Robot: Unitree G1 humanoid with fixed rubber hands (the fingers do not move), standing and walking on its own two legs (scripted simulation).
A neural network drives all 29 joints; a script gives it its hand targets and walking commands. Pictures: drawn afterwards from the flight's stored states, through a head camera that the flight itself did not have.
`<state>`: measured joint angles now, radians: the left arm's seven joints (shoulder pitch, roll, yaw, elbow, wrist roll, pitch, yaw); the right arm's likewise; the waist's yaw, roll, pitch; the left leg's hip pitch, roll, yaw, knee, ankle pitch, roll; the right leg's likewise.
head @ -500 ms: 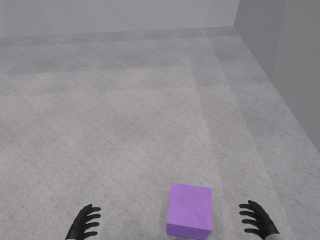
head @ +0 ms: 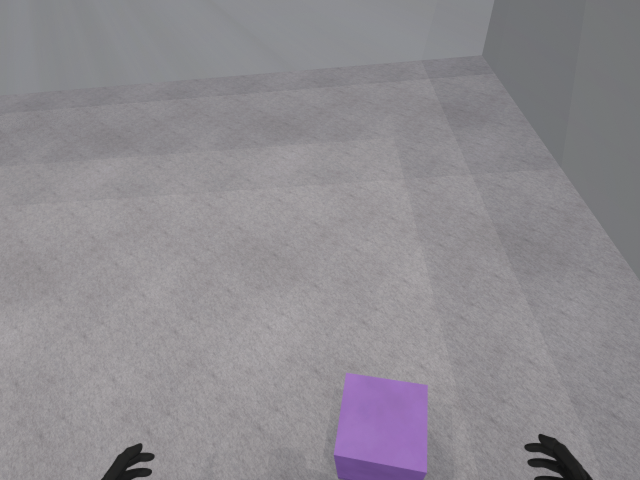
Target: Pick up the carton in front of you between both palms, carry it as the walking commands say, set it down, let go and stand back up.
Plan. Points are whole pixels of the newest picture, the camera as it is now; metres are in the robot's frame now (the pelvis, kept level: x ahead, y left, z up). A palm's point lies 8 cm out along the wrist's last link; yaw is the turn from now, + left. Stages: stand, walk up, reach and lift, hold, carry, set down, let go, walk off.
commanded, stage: stand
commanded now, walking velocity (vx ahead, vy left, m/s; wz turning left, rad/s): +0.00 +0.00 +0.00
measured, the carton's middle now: (380, 433) +0.37 -0.09 -0.64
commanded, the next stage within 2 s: none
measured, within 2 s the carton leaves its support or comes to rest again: neither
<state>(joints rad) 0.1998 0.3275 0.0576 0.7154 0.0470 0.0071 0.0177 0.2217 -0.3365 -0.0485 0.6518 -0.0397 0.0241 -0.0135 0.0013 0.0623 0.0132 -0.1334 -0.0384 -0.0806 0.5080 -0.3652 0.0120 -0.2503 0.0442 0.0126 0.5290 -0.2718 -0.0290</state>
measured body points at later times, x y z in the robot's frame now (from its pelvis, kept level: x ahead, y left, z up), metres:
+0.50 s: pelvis +0.00 -0.01 +0.00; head +0.01 -0.02 +0.45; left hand +0.12 +0.30 -0.09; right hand +0.14 -0.30 -0.10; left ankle -0.06 +0.12 -0.73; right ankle +0.01 -0.10 -0.73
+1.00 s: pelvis -0.01 -0.01 +0.01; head -0.02 -0.02 +0.46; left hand +0.09 +0.31 -0.10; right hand +0.10 -0.31 -0.11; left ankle -0.06 +0.12 -0.73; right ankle +0.01 -0.10 -0.73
